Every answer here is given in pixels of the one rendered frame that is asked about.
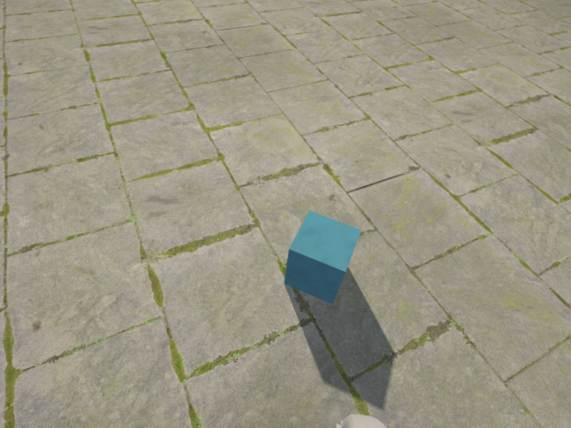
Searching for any carton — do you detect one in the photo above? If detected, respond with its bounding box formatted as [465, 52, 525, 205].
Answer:
[284, 210, 361, 304]

